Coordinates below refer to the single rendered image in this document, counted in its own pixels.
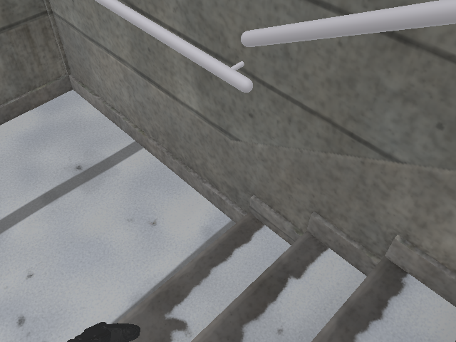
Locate stairs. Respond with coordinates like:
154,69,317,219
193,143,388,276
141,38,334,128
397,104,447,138
118,213,456,342

